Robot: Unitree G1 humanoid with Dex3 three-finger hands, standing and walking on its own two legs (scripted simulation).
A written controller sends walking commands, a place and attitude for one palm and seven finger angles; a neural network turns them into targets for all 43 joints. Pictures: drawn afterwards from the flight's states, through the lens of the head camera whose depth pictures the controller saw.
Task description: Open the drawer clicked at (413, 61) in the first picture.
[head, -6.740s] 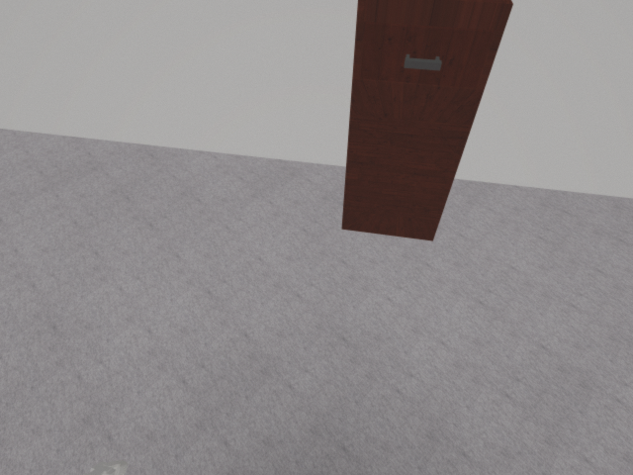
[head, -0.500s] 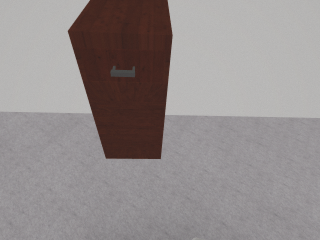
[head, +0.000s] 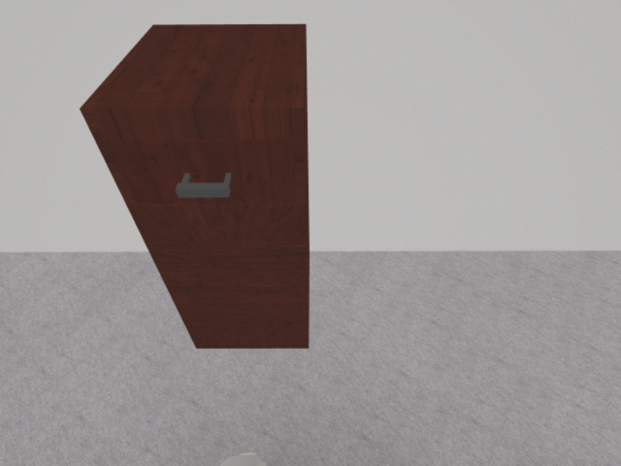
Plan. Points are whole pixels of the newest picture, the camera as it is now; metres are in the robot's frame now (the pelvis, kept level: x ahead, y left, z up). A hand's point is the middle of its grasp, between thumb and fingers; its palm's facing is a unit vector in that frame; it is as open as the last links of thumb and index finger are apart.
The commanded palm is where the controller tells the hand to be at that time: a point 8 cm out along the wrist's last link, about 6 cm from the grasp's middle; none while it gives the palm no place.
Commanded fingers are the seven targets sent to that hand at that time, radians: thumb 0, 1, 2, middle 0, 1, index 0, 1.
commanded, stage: take the last steps up to it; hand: left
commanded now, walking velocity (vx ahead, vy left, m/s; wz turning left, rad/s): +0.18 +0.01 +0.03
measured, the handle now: (205, 183) +0.63 +0.25 +0.00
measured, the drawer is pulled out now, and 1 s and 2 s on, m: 0.00 0.00 0.00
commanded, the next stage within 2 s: come to a stop and stand still in 0.08 s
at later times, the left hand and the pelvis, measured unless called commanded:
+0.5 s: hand out of the picture +0.14 +0.20 -0.18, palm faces +0.04 -0.97 -0.22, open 7.4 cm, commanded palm none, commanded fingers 0.00 0.90 0.90 -0.20 -0.30 -0.20 -0.30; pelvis +0.11 +0.01 +0.00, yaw -1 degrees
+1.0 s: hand out of the picture +0.12 +0.16 -0.15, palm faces +0.07 -0.96 -0.28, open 7.4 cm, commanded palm none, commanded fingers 0.00 0.90 0.90 -0.20 -0.30 -0.20 -0.30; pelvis +0.07 -0.03 +0.00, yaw +1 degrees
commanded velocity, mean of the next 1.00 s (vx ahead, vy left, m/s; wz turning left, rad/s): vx -0.04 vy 0.05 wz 0.00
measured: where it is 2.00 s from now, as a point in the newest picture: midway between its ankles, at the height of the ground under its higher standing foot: outside the picture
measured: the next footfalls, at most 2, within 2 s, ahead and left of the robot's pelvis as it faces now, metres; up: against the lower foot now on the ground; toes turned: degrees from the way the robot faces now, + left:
left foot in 0.16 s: +0.16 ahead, +0.14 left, +0.00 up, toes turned +8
right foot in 0.60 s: +0.17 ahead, -0.13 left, +0.00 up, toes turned -6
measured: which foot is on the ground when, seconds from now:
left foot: up 0.00-0.14, down 0.16-0.60, up 0.62-1.00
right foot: down 0.00-0.18, up 0.20-0.58, down 0.60-1.00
